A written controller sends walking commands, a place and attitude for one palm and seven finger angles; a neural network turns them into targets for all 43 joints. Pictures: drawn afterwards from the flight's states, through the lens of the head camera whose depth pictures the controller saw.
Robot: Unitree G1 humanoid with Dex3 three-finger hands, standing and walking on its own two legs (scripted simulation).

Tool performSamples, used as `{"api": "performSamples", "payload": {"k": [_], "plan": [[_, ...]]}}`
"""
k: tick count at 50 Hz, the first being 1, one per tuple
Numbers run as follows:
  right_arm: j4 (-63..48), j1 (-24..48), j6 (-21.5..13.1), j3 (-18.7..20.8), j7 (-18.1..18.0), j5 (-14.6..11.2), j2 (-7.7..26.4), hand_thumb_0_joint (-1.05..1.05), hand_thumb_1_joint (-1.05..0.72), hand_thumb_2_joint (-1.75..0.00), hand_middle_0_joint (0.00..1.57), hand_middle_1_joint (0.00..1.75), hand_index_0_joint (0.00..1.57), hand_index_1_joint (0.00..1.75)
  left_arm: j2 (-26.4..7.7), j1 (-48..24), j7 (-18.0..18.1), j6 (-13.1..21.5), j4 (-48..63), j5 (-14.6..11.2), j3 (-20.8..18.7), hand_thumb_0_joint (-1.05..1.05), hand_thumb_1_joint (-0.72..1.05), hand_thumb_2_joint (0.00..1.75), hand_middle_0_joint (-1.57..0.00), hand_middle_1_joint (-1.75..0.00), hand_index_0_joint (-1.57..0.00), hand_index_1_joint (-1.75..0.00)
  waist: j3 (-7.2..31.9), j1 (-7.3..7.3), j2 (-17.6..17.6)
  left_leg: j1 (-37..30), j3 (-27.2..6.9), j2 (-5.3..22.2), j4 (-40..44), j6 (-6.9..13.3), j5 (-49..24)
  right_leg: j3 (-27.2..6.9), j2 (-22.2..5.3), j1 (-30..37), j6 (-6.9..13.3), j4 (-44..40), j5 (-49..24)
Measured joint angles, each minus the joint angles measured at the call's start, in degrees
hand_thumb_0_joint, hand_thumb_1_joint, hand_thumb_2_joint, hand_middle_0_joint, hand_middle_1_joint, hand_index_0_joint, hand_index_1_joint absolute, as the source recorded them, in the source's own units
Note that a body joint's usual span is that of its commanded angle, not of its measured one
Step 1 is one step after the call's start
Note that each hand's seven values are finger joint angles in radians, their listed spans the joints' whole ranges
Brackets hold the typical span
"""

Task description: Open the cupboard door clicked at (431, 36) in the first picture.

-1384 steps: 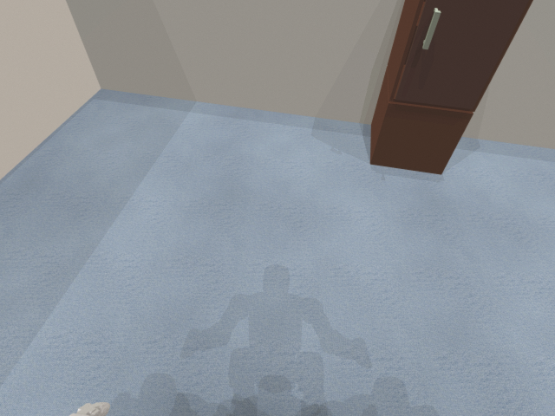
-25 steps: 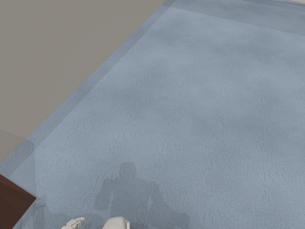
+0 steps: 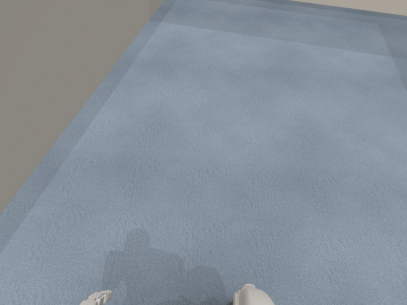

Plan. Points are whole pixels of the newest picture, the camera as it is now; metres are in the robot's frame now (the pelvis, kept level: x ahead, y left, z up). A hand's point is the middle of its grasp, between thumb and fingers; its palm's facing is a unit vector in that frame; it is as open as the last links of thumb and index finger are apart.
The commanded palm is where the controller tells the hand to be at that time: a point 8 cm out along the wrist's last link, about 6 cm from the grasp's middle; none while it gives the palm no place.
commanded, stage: walk to a spot facing it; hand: left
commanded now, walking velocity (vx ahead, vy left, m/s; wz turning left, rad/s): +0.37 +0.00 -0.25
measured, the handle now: out of the picture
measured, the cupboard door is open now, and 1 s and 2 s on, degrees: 49 49 49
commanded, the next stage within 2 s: turn to face it in 0.58 s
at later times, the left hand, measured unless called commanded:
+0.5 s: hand (143, 270) +0.22 +0.15 -0.19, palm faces +0.03 -0.98 -0.17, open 7.3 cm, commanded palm none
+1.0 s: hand (171, 165) +0.51 +0.11 -0.17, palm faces +0.05 -0.98 -0.21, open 7.3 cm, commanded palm none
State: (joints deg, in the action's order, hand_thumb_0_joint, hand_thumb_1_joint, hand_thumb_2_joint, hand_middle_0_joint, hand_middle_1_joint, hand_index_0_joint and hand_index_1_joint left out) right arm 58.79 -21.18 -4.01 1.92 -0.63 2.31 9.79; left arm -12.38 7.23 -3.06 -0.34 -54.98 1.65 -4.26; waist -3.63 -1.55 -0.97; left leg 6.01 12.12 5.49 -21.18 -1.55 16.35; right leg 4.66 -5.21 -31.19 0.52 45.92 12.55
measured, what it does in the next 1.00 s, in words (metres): walks ahead: right foot, then left foot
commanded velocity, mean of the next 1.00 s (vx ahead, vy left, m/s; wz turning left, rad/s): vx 0.22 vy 0.00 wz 0.12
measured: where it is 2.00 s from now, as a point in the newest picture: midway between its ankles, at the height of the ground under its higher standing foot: (226, 234)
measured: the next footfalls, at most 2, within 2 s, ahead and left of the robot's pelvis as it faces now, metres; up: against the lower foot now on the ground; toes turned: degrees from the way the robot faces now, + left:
right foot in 0.10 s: +0.16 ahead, -0.13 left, +0.00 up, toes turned -9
left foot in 0.52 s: +0.40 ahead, +0.08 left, +0.00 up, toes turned +5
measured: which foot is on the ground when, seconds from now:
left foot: down 0.00-0.10, up 0.12-0.50, down 0.52-0.86, up 0.88-1.00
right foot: up 0.00-0.08, down 0.10-0.52, up 0.54-0.84, down 0.86-1.00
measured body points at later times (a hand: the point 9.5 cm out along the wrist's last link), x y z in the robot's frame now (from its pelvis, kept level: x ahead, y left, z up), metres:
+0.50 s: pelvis +0.24 -0.03 -0.01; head +0.26 -0.02 +0.44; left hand +0.22 +0.20 -0.17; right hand +0.34 -0.27 -0.15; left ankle +0.36 +0.08 -0.74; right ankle +0.13 -0.13 -0.74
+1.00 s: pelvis +0.41 -0.07 -0.01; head +0.44 -0.07 +0.44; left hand +0.51 +0.16 -0.15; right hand +0.38 -0.30 -0.17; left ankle +0.37 +0.05 -0.69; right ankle +0.44 -0.19 -0.74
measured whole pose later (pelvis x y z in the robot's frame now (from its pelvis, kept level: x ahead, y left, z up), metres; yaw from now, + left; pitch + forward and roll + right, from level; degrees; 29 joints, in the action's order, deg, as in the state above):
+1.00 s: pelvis +0.41 -0.07 -0.01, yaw +3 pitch +0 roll +1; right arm 63.0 -19.0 2.0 2.8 0.2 0.7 9.3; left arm -9.6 7.8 0.8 1.6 -56.5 1.3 -2.9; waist -3.1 -2.3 -0.9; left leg 22.5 5.3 2.8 -55.4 -2.0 30.1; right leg 10.8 -7.2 -16.6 0.0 32.0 15.0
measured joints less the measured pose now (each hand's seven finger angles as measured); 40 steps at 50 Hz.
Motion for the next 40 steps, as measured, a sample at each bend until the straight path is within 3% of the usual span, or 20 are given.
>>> {"api": "performSamples", "payload": {"k": [4,6,9,11,17,24,26,28,30,32,34,36,40], "plan": [[2.58,-4.28,0.95,0.08,0.19,-0.02,0.51,0.0,-0.92,-0.9,0.2,0.3,0.2,0.3,-0.14,-3.34,-0.07,0.64,0.45,-0.01,0.43,0.01,0.91,0.9,-0.19,-0.29,-0.19,-0.3,-0.85,-1.94,0.8,-3.23,1.13,1.53,-3.24,-2.4,5.14,2.29,1.82,5.29,1.6,-10.5,-0.48],[4.25,-5.8,1.86,-0.02,0.47,-0.78,0.36,0.0,-0.91,-0.9,0.2,0.3,0.2,0.3,-0.34,-4.18,0.29,2.4,0.99,-0.05,0.4,0.0,0.91,0.9,-0.19,-0.29,-0.2,-0.3,-1.1,-1.83,0.35,0.08,-0.02,2.46,-15.74,-2.01,10.26,2.22,2.22,7.63,3.38,-11.39,-0.15],[5.99,-3.25,3.59,0.45,0.6,-1.21,0.8,0.0,-0.91,-0.9,0.2,0.3,0.2,0.3,0.92,-3.39,1.69,3.57,0.76,-0.97,0.66,0.0,0.91,0.9,-0.19,-0.29,-0.2,-0.3,-2.34,-1.96,1.43,10.22,-6.07,1.89,-39.23,-0.53,11.13,2.83,3.6,10.66,3.24,-9.96,3.07],[5.56,-0.92,3.75,0.79,0.58,-1.01,0.74,0.01,-0.91,-0.9,0.2,0.3,0.2,0.3,1.69,-1.37,2.38,3.63,-0.2,-1.12,0.94,0.0,0.91,0.9,-0.19,-0.29,-0.2,-0.3,-1.9,-2.03,1.42,15.68,-7.01,2.02,-43.12,-0.52,7.78,2.89,4.5,14.12,2.64,-13.88,2.58],[1.46,5.7,2.84,1.27,1.41,-0.72,-0.66,0.0,-0.91,-0.9,0.2,0.3,0.2,0.3,1.41,5.03,3.29,4.43,-3.95,-1.09,0.0,-0.02,0.96,0.9,-0.2,-0.3,-0.2,-0.3,0.57,-0.71,0.43,23.85,-6.91,2.45,-30.82,-0.99,-0.42,2.38,6.32,22.75,3.16,-23.82,2.02],[-1.66,13.14,1.85,1.16,2.42,-0.82,-0.47,0.0,-0.92,-0.9,0.2,0.3,0.2,0.3,1.51,11.75,2.9,4.25,-8.25,-0.83,0.91,-0.01,0.93,0.9,-0.2,-0.3,-0.2,-0.3,0.5,2.09,0.06,21.16,-5.49,0.15,-15.13,0.71,-5.17,1.86,6.23,30.74,1.07,-24.47,8.01],[-2.83,14.2,0.53,0.85,2.27,-0.42,0.39,0.0,-0.91,-0.9,0.2,0.3,0.2,0.3,2.21,14.29,2.85,3.79,-8.89,-1.01,1.0,0.0,0.93,0.9,-0.2,-0.3,-0.2,-0.3,0.79,2.69,0.64,17.85,-5.4,-0.32,-10.52,2.81,-7.72,1.41,5.77,29.32,0.41,-16.99,12.43],[-3.56,15.04,-0.45,0.75,1.59,-0.06,0.3,0.0,-0.91,-0.9,0.2,0.3,0.2,0.3,2.22,14.72,2.65,2.65,-9.52,-1.08,1.17,0.0,0.92,0.9,-0.2,-0.29,-0.2,-0.3,0.19,2.62,-0.14,18.13,-4.31,-0.55,-14.94,3.98,-7.12,-0.49,4.83,22.42,0.93,1.64,16.06],[-3.83,14.19,-0.55,0.5,1.13,-0.03,-0.13,0.0,-0.91,-0.9,0.2,0.3,0.2,0.3,1.96,13.82,2.55,1.72,-9.65,-0.82,1.01,0.0,0.92,0.9,-0.2,-0.29,-0.2,-0.3,0.31,2.74,-1.07,16.71,-3.24,-1.13,-15.67,3.85,-3.61,-1.97,4.16,14.62,1.24,16.87,14.26],[-3.19,12.43,-0.52,0.3,0.58,-0.06,-0.59,-0.01,-0.91,-0.9,0.2,0.3,0.2,0.3,1.83,12.03,2.22,1.26,-8.89,-0.48,0.7,0.01,0.92,0.9,-0.2,-0.29,-0.2,-0.3,0.54,2.95,-1.4,14.29,-2.78,-1.75,-12.91,3.15,-3.2,-2.18,2.89,8.29,0.95,22.94,10.39],[-1.75,10.48,-0.37,0.16,0.17,-0.21,-0.93,-0.01,-0.91,-0.9,0.2,0.3,0.2,0.3,2.05,10.23,1.91,1.06,-7.43,-0.34,0.53,0.01,0.92,0.9,-0.19,-0.29,-0.2,-0.3,0.75,3.4,-1.18,11.46,-2.29,-2.07,-9.3,2.91,-3.81,-2.12,1.46,4.03,0.44,21.3,7.39],[-0.47,8.63,-0.1,0.66,-0.38,-0.44,-0.35,-0.01,-0.93,-0.9,0.2,0.3,0.2,0.3,2.61,8.68,1.78,1.02,-6.0,-0.36,0.57,0.01,0.92,0.9,-0.19,-0.29,-0.2,-0.3,1.04,3.22,-0.44,8.8,-1.96,-2.1,-6.1,2.8,-4.15,-1.57,0.22,2.23,-0.09,14.23,5.36],[1.95,4.94,1.14,0.44,-0.17,-0.64,0.23,-0.01,-0.94,-0.9,0.2,0.3,0.2,0.3,2.22,5.32,2.19,1.47,-4.35,-0.25,0.84,0.01,0.93,0.9,-0.19,-0.29,-0.2,-0.3,0.95,1.17,0.62,5.95,-3.19,-1.78,-5.02,1.61,-2.58,0.17,-0.53,4.75,-1.37,-3.17,1.12]]}}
